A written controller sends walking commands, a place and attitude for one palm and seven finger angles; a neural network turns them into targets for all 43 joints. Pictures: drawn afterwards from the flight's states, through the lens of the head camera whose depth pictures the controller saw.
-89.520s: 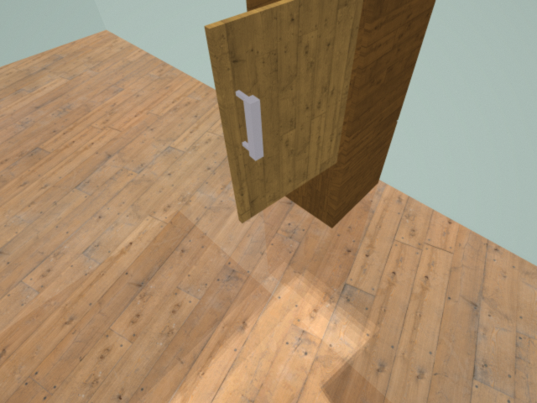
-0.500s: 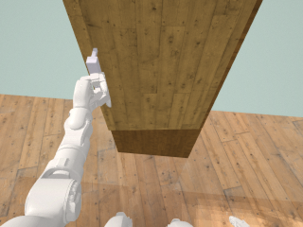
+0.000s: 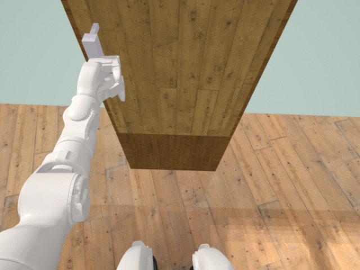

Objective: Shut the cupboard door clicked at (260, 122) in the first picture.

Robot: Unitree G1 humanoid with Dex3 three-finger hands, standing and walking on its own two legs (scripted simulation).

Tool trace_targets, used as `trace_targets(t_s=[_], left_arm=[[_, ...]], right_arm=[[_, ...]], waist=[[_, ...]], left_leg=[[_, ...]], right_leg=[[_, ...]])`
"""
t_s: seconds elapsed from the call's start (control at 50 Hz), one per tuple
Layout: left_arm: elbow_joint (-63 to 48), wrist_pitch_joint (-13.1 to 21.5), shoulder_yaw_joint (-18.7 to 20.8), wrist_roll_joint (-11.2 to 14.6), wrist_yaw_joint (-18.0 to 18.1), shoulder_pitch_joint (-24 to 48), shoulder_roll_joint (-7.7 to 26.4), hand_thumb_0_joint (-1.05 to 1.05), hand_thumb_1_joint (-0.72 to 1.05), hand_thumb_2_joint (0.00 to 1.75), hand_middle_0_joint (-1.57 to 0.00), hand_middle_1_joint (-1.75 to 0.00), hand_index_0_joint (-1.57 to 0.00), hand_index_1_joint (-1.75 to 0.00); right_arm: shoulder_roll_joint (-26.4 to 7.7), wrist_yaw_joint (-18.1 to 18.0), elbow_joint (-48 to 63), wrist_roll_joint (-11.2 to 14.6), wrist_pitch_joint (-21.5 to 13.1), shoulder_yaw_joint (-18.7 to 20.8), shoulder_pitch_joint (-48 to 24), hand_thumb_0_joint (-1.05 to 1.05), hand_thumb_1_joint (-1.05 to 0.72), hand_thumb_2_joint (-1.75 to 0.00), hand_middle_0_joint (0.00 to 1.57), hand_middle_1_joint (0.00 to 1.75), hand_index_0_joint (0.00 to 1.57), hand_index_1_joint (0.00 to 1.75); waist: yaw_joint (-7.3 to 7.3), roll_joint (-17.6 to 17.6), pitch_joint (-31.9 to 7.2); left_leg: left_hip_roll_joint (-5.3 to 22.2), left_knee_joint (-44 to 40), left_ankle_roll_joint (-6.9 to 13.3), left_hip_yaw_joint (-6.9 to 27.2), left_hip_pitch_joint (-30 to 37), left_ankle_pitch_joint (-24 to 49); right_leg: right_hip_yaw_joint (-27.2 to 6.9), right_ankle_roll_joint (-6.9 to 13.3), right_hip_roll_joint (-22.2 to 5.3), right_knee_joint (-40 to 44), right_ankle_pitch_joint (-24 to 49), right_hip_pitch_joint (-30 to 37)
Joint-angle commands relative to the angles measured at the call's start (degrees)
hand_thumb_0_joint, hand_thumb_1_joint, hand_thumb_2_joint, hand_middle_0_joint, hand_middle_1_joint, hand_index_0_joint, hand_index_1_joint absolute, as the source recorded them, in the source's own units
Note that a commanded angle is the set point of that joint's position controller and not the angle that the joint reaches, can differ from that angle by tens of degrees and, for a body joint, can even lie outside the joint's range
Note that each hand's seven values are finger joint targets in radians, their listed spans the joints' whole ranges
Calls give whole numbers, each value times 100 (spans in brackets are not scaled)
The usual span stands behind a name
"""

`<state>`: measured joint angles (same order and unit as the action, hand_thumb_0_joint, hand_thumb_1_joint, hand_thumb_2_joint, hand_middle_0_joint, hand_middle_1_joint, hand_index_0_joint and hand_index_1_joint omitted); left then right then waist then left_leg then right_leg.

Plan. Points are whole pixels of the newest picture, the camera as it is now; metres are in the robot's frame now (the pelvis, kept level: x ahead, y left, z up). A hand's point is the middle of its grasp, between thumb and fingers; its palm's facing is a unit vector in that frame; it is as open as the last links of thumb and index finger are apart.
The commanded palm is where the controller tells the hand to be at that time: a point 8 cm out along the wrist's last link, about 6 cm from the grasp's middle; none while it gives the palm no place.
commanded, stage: push the door shut along its arc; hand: left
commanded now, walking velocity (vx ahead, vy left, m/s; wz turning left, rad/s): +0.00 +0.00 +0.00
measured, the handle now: (102, 61) +0.58 +0.14 +0.10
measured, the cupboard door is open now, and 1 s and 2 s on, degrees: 0 0 0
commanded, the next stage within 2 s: pull the fist back off the door in 0.16 s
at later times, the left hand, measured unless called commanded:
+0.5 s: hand (128, 80) +0.51 +0.08 +0.10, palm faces +0.09 -0.99 -0.04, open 3.2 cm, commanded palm +0.50 +0.12 +0.10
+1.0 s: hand (125, 99) +0.46 +0.08 +0.09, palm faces +0.05 -1.00 +0.00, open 3.1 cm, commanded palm +0.42 +0.13 +0.10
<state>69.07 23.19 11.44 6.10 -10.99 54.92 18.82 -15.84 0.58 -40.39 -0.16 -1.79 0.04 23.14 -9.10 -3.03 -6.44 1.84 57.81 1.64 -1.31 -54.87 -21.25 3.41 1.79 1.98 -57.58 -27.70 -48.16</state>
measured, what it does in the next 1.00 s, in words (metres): stands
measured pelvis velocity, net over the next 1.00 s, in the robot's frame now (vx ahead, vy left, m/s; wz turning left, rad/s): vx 0.02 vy -0.01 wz -0.03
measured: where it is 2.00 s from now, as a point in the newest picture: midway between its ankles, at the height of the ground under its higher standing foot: outside the picture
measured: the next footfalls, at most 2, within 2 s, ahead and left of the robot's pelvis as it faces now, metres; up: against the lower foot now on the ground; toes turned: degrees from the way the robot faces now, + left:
none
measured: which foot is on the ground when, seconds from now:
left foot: down 0.00-1.00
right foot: down 0.00-1.00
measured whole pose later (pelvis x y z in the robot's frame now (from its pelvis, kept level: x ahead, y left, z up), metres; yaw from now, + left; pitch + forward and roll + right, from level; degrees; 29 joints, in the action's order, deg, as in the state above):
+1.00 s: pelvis +0.02 -0.01 +0.02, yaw -2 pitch +15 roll -1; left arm 49.2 24.1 11.1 4.5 5.5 33.8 8.5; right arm -14.4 3.8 -35.9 -1.4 0.0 1.4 23.9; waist -6.5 -2.6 -7.9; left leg 2.5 52.5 1.0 -3.3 -46.2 -21.7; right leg 0.8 2.2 3.0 -52.9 -27.3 -40.9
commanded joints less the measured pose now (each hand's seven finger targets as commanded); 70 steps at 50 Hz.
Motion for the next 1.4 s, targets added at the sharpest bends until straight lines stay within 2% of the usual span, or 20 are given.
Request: trace_targets(t_s=[0.0,0.04,0.2,0.24,0.26,0.3,0.32,0.4,0.46,0.54,0.56,0.66,0.8,0.84,0.92,1.06,1.12,1.22,1.28,1.38], left_arm=[[-1058,169,-35,-13,2,3914,938,0,90,90,-130,-150,-130,-150],[-899,97,-74,-20,-10,4053,991,0,90,90,-130,-150,-130,-150],[-947,68,-433,-24,-132,4784,827,0,90,90,-130,-150,-130,-150],[-850,-12,-454,24,-160,4781,826,0,90,90,-130,-150,-130,-150],[-905,-67,643,509,888,4973,841,0,90,90,-130,-150,-130,-150],[-827,-106,316,301,1760,4548,263,0,90,90,-130,-150,-130,-150],[-726,-111,353,137,2003,4486,294,0,90,90,-130,-150,-130,-150],[-785,193,122,-974,2390,4782,884,0,90,90,-130,-150,-130,-150],[-708,397,-66,-1316,2275,4649,884,0,90,90,-130,-150,-130,-150],[-780,267,73,-648,1901,4320,745,0,90,90,-130,-150,-130,-150],[-810,238,295,-442,1832,4154,817,0,90,90,-130,-150,-130,-150],[-822,263,264,-268,1669,3207,493,0,90,90,-130,-150,-130,-150],[-1763,508,396,-235,1712,1289,233,0,90,90,-130,-150,-130,-150],[-2229,514,311,-243,1699,1088,172,0,90,90,-130,-150,-130,-150],[-3555,602,118,-167,1645,350,-37,0,90,90,-130,-150,-130,-150],[-4580,235,-900,30,1306,-780,-852,0,90,90,-130,-150,-130,-150],[-4258,-29,-839,105,1271,-559,-776,0,90,90,-130,-150,-130,-150],[-4182,16,-744,134,1337,-176,-718,0,90,90,-130,-150,-130,-150],[-4292,141,-188,145,1326,-831,-152,0,90,90,-130,-150,-130,-150],[-4839,-86,-27,224,1033,-1970,103,0,90,90,-130,-150,-130,-150]], right_arm=[[-935,-61,306,35,-189,333,784,0,-90,-90,20,30,20,30],[-965,-78,298,47,-214,304,810,0,-90,-90,20,30,20,30],[-1040,-150,188,57,-489,247,773,0,-90,-90,20,30,20,30],[-1076,-170,166,72,-561,222,767,0,-90,-90,20,30,20,30],[-935,-184,209,-47,-603,214,725,0,-90,-90,20,30,20,30],[-898,-42,260,-122,-671,217,720,0,-90,-90,20,30,20,30],[-936,13,234,-191,-663,242,770,0,-90,-90,20,30,20,30],[-967,235,208,-361,-567,269,973,0,-90,-90,20,30,20,30],[-979,329,256,-394,-479,312,1007,0,-90,-90,20,30,20,30],[-990,256,424,-249,-390,320,867,0,-90,-90,20,30,20,30],[-992,236,472,-236,-392,320,872,0,-90,-90,20,30,20,30],[-901,225,493,-195,-360,309,884,0,-90,-90,20,30,20,30],[-791,326,774,-168,-124,407,775,0,-90,-90,20,30,20,30],[-745,323,861,-155,-37,414,737,0,-90,-90,20,30,20,30],[-636,302,1036,-91,2,453,482,0,-90,-90,20,30,20,30],[-548,189,1137,79,2,444,48,0,-90,-90,20,30,20,30],[-538,105,1001,126,38,404,-105,0,-90,-90,20,30,20,30],[-465,34,961,105,-18,326,-389,0,-90,-90,20,30,20,30],[-459,20,1103,91,-8,276,-579,0,-90,-90,20,30,20,30],[-423,3,1432,176,98,202,-818,0,-90,-90,20,30,20,30]], waist=[[-602,-19,-2314],[-678,85,-2073],[-892,-583,-2265],[-954,-438,-2186],[-614,-563,-2267],[-693,-473,-2373],[-746,-218,-2329],[-798,-599,-2592],[-784,-620,-2481],[-624,-248,-2515],[-489,-298,-2676],[-349,98,-2256],[210,222,-2465],[240,393,-2425],[432,182,-2697],[308,252,-2089],[232,617,-1585],[312,422,-1678],[677,367,-2104],[934,437,-2153]], left_leg=[[-40,-452,86,596,2461,661],[-47,-483,102,601,2228,330],[30,-453,71,824,2418,-479],[48,-478,87,830,2296,-702],[20,-632,9,979,2020,-967],[69,-775,-54,1063,2180,-1281],[81,-796,-57,1122,2147,-1364],[9,-565,-10,933,2114,-852],[20,-575,-18,957,2242,-758],[-57,-707,-15,745,2109,-831],[-72,-728,-23,712,2155,-744],[-60,-823,15,548,2017,-470],[-90,-849,-1,245,2475,1001],[-140,-863,41,140,2395,1218],[-173,-860,47,38,2898,1880],[-158,-954,77,36,3392,2208],[-158,-1051,60,99,3105,1695],[-211,-1023,35,139,3132,1498],[-258,-1107,21,82,3043,1565],[-275,-1377,42,-48,3012,1711]], right_leg=[[-327,-117,90,1016,1107,-324],[-352,-116,95,1071,836,-390],[-285,-67,59,904,183,-1133],[-291,-79,59,931,63,-1159],[-219,-66,45,881,50,-1105],[-130,-141,58,803,-28,-1166],[-82,-165,54,776,-42,-1191],[-151,-130,2,682,67,-1238],[-157,-72,15,702,91,-1275],[-253,-82,76,993,-31,-569],[-249,-68,86,1002,19,-403],[-222,-102,103,1165,200,-111],[-187,-73,152,1145,1560,732],[-262,-115,142,1186,2028,1105],[-304,-137,130,1167,2993,1579],[-283,-217,84,1362,3512,1625],[-318,-248,23,1507,3212,1541],[-376,-200,-62,1482,2921,1521],[-497,-192,-115,1428,3176,2074],[-587,-275,-175,1581,3811,2814]])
